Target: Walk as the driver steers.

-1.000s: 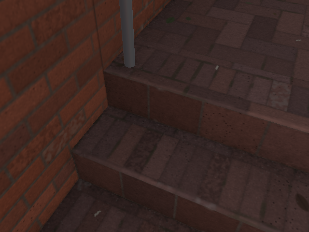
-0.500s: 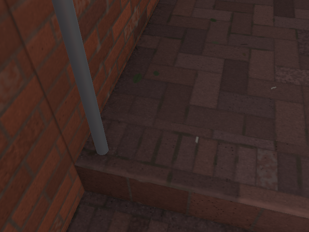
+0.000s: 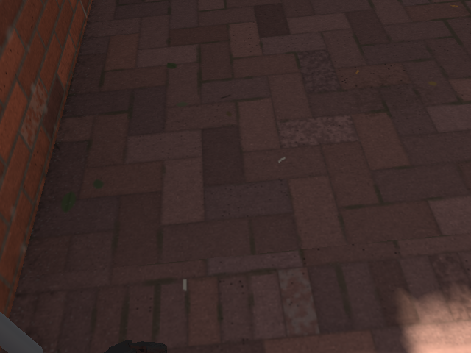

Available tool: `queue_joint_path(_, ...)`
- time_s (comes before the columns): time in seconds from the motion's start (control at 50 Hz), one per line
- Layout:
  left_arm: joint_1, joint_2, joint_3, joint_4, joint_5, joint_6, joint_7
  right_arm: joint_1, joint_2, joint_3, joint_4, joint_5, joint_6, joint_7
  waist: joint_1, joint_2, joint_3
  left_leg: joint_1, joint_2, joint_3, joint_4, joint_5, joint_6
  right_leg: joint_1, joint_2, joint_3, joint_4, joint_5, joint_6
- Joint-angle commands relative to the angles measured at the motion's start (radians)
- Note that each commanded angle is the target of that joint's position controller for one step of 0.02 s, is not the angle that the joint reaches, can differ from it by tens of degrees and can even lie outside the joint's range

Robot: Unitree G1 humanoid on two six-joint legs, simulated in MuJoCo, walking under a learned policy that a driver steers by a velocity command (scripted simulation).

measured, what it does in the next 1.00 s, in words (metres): climbs, turning right: left foot, then right foot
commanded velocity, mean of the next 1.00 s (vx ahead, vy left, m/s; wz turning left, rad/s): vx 0.00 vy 0.00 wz -0.35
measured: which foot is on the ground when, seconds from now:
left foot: down 0.00-0.00, up 0.02-0.44, down 0.46-1.00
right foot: down 0.00-0.46, up 0.48-0.80, down 0.82-1.00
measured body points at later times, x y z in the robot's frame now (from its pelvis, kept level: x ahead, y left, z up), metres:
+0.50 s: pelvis +0.08 +0.03 +0.12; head +0.09 +0.04 +0.57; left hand +0.37 +0.21 +0.06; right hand +0.16 -0.26 +0.03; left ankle +0.13 +0.13 -0.57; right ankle +0.07 -0.12 -0.54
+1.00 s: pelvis +0.15 +0.00 +0.16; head +0.17 +0.01 +0.61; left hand +0.38 +0.14 +0.04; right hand +0.16 -0.23 +0.04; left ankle +0.13 +0.13 -0.57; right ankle +0.14 -0.10 -0.57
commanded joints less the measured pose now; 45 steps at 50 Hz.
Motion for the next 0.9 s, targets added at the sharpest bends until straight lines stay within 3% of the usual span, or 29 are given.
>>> queue_joint_path(0.02, 0.508, 0.362, 0.117, 0.113, 0.013, -0.027, 0.050, -0.418, -0.092, -0.010, -0.252, -0.012, -0.045, 0.011, 0.310, -0.323, -0.304, -0.714, -0.191, -0.135, 0.532, -0.230, 0.010, 1.066, -0.066, 0.575, -0.759, 0.501, -0.187)
queue_joint_path(0.04, 0.598, 0.462, 0.155, 0.155, 0.069, -0.041, 0.056, -0.265, -0.016, 0.011, -0.249, 0.027, -0.030, 0.016, 0.262, -0.397, -0.410, -0.696, -0.250, -0.381, 0.849, -0.108, 0.006, 1.051, -0.183, 0.835, -0.801, 0.737, -0.179)
queue_joint_path(0.06, 0.536, 0.439, 0.162, 0.137, 0.094, -0.052, 0.028, -0.235, -0.031, -0.005, -0.226, 0.094, -0.028, 0.001, 0.240, -0.445, -0.269, -0.681, -0.362, -0.579, 1.146, -0.061, 0.052, 0.850, -0.166, 0.810, -0.862, 0.767, -0.109)
queue_joint_path(0.08, 0.389, 0.389, 0.160, 0.111, 0.056, -0.053, 0.007, -0.135, 0.001, 0.000, -0.178, 0.093, -0.023, -0.018, 0.154, -0.505, -0.215, -0.715, -0.399, -0.666, 1.317, -0.032, 0.081, 0.729, -0.125, 0.712, -0.808, 0.645, -0.095)
queue_joint_path(0.1, 0.249, 0.314, 0.143, 0.081, 0.009, -0.051, -0.005, -0.103, -0.003, 0.008, -0.145, 0.067, -0.017, -0.030, 0.087, -0.446, -0.134, -0.737, -0.380, -0.648, 1.471, -0.029, 0.109, 0.569, -0.077, 0.643, -0.743, 0.517, -0.139)
queue_joint_path(0.12, 0.113, 0.232, 0.126, 0.051, -0.008, -0.033, -0.006, -0.081, -0.030, 0.018, -0.129, 0.058, -0.013, -0.029, 0.038, -0.271, -0.106, -0.755, -0.359, -0.599, 1.564, -0.055, 0.103, 0.471, -0.043, 0.636, -0.733, 0.406, -0.186)
queue_joint_path(0.14, 0.018, 0.177, 0.108, 0.012, 0.006, -0.015, -0.002, -0.042, -0.042, 0.030, -0.131, 0.072, 0.001, -0.018, 0.019, -0.146, -0.113, -0.765, -0.356, -0.585, 1.597, -0.048, 0.083, 0.432, -0.047, 0.662, -0.776, 0.322, -0.208)
queue_joint_path(0.2, -0.042, 0.086, 0.067, -0.051, 0.036, -0.021, 0.034, -0.024, -0.102, 0.027, -0.136, 0.076, 0.046, -0.048, 0.037, -0.094, -0.127, -0.773, -0.346, -0.589, 1.592, 0.008, -0.040, 0.401, -0.056, 0.660, -0.855, 0.430, -0.209)
queue_joint_path(0.28, 0.025, 0.145, 0.065, -0.078, 0.033, -0.069, 0.046, -0.134, -0.168, 0.026, -0.245, 0.048, 0.085, -0.079, 0.065, -0.103, -0.134, -0.755, -0.330, -0.546, 1.445, -0.094, -0.131, 0.443, -0.041, 0.551, -0.844, 0.569, -0.221)
queue_joint_path(0.34, 0.175, 0.218, 0.087, -0.047, 0.023, -0.100, 0.063, -0.256, -0.094, 0.058, -0.316, 0.029, 0.079, -0.059, 0.092, -0.133, -0.058, -0.748, -0.297, -0.424, 0.963, -0.325, -0.140, 0.605, -0.039, 0.539, -0.922, 0.458, -0.191)
queue_joint_path(0.36, 0.127, 0.226, 0.094, -0.075, 0.036, -0.102, 0.069, -0.216, -0.062, 0.064, -0.322, 0.038, 0.075, -0.055, 0.069, -0.173, -0.064, -0.602, -0.283, -0.412, 0.883, -0.201, -0.138, 0.563, -0.029, 0.521, -0.935, 0.436, -0.173)
queue_joint_path(0.38, -0.004, 0.245, 0.103, -0.121, 0.019, -0.112, 0.061, -0.129, -0.048, 0.057, -0.319, 0.039, 0.076, -0.040, -0.018, -0.224, -0.049, -0.349, -0.295, -0.284, 0.792, -0.180, -0.125, 0.409, 0.021, 0.410, -0.986, 0.521, -0.145)
queue_joint_path(0.42, -0.047, 0.252, 0.108, -0.164, 0.046, -0.091, 0.052, 0.067, -0.044, 0.045, -0.282, 0.045, 0.071, -0.020, -0.093, -0.175, -0.016, -0.137, -0.310, -0.257, 0.551, -0.116, -0.086, 0.383, 0.012, 0.396, -0.868, 0.688, -0.135)
queue_joint_path(0.44, -0.036, 0.236, 0.115, -0.160, 0.034, -0.073, 0.049, 0.143, -0.041, 0.034, -0.250, 0.070, 0.063, -0.020, -0.117, -0.111, -0.019, -0.049, -0.334, -0.261, 0.298, -0.015, -0.052, 0.417, 0.026, 0.383, -0.800, 0.691, -0.131)
queue_joint_path(0.46, 0.046, 0.182, 0.114, -0.138, 0.011, -0.061, 0.039, 0.144, -0.087, 0.010, -0.203, 0.044, 0.060, -0.020, -0.092, -0.049, 0.008, -0.029, -0.332, -0.326, 0.162, -0.066, 0.032, 0.430, 0.088, 0.336, -0.590, 0.565, -0.126)
queue_joint_path(0.48, 0.248, 0.118, 0.112, -0.115, 0.028, -0.046, 0.033, 0.035, -0.227, -0.018, -0.256, 0.073, 0.067, -0.011, 0.062, 0.168, -0.056, 0.091, -0.089, -0.765, 0.191, 0.492, 0.349, 0.232, 0.230, 0.201, -0.282, 0.145, 0.024)
queue_joint_path(0.5, 0.258, 0.135, 0.120, -0.089, 0.046, -0.043, 0.035, -0.111, -0.201, -0.013, -0.343, 0.048, 0.063, -0.011, 0.031, 0.127, -0.031, 0.013, 0.077, -1.096, 0.075, 0.393, 0.508, 0.006, 0.247, 0.237, 0.057, 0.040, 0.094)
queue_joint_path(0.54, 0.114, 0.162, 0.121, -0.096, 0.009, -0.056, 0.079, -0.086, -0.024, 0.058, -0.328, 0.052, 0.023, -0.017, 0.012, -0.030, 0.005, -0.126, 0.010, -0.992, 0.034, -0.144, 0.382, -0.072, 0.163, 0.287, 0.246, 0.274, 0.073)
queue_joint_path(0.56, 0.090, 0.158, 0.120, -0.070, 0.016, -0.058, 0.082, -0.115, 0.036, 0.084, -0.328, 0.054, 0.023, -0.019, 0.018, -0.076, 0.008, -0.155, -0.064, -0.892, 0.016, -0.280, 0.312, -0.033, 0.142, 0.301, 0.189, 0.360, 0.066)
queue_joint_path(0.58, 0.108, 0.171, 0.122, -0.058, 0.059, -0.062, 0.076, -0.113, 0.018, 0.078, -0.311, 0.080, 0.023, -0.040, 0.024, -0.089, 0.012, -0.146, -0.117, -0.815, 0.021, -0.358, 0.291, -0.001, 0.148, 0.279, 0.081, 0.432, 0.051)
queue_joint_path(0.6, 0.120, 0.177, 0.123, -0.030, 0.080, -0.060, 0.065, -0.058, -0.013, 0.071, -0.279, 0.072, 0.018, -0.063, 0.010, -0.071, 0.000, -0.158, -0.142, -0.792, 0.044, -0.354, 0.270, 0.037, 0.138, 0.286, 0.034, 0.534, 0.048)
queue_joint_path(0.68, 0.079, 0.152, 0.126, -0.018, 0.036, -0.073, 0.014, -0.118, 0.060, 0.116, -0.296, 0.125, 0.010, -0.016, 0.013, -0.053, 0.010, -0.126, -0.128, -0.673, -0.021, -0.337, 0.190, 0.184, 0.022, 0.186, -0.286, 0.219, 0.125)
queue_joint_path(0.72, 0.033, 0.126, 0.118, -0.020, 0.062, -0.073, -0.025, -0.060, -0.024, 0.091, -0.266, 0.162, -0.002, -0.021, -0.009, -0.072, 0.030, -0.106, -0.177, -0.594, -0.039, -0.418, 0.129, 0.362, -0.032, 0.035, -0.767, 0.153, 0.180)
queue_joint_path(0.74, 0.015, 0.106, 0.108, -0.018, 0.061, -0.055, -0.053, -0.046, -0.066, 0.068, -0.231, 0.152, 0.001, -0.010, -0.015, -0.013, 0.083, -0.258, -0.214, -0.515, -0.065, -0.443, 0.143, 0.578, -0.001, -0.092, -0.888, 0.208, 0.163)
queue_joint_path(0.76, 0.039, 0.101, 0.108, -0.007, 0.057, -0.053, -0.080, -0.023, -0.016, 0.086, -0.197, 0.129, -0.004, 0.011, 0.005, 0.020, 0.101, -0.362, -0.190, -0.539, -0.076, -0.456, 0.123, 0.758, 0.003, -0.065, -0.818, 0.314, 0.127)
queue_joint_path(0.8, 0.093, 0.117, 0.101, -0.001, 0.030, -0.073, -0.076, -0.060, 0.066, 0.101, -0.196, 0.131, -0.012, 0.046, 0.041, -0.015, 0.053, -0.285, -0.190, -0.501, -0.013, -0.285, 0.088, 0.835, -0.024, 0.015, -0.959, 0.526, 0.037)
queue_joint_path(0.82, 0.048, 0.128, 0.093, -0.030, 0.031, -0.091, -0.061, -0.048, 0.111, 0.110, -0.192, 0.142, -0.014, 0.051, 0.022, -0.049, 0.047, -0.244, -0.206, -0.456, 0.056, -0.106, 0.076, 0.853, -0.071, 0.064, -1.043, 0.719, -0.031)
queue_joint_path(0.84, -0.066, 0.185, 0.096, -0.058, -0.017, -0.099, -0.058, 0.159, 0.112, 0.105, -0.163, 0.104, -0.019, 0.031, -0.109, -0.152, -0.032, -0.130, -0.254, -0.365, 0.077, 0.024, 0.043, 0.811, -0.069, 0.125, -1.014, 0.763, -0.122)
queue_joint_path(0.9, 0.019, 0.135, 0.099, -0.007, 0.025, -0.077, -0.057, 0.097, 0.010, 0.071, -0.167, 0.072, 0.002, 0.014, -0.034, -0.095, -0.007, -0.055, -0.267, -0.332, 0.140, 0.094, 0.043, 0.778, -0.044, 0.095, -1.011, 0.718, -0.082)
Next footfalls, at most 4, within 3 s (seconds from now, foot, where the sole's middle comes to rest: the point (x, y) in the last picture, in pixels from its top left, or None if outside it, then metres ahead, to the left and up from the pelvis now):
0.46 left None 0.17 0.12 -0.60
0.82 right None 0.17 -0.12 -0.60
2.10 left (262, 288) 0.51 -0.01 -0.43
2.62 right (392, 199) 0.73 -0.34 -0.43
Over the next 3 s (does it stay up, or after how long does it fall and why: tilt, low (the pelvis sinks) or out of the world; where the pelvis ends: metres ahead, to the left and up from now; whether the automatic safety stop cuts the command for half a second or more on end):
stays up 0.78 -0.26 0.35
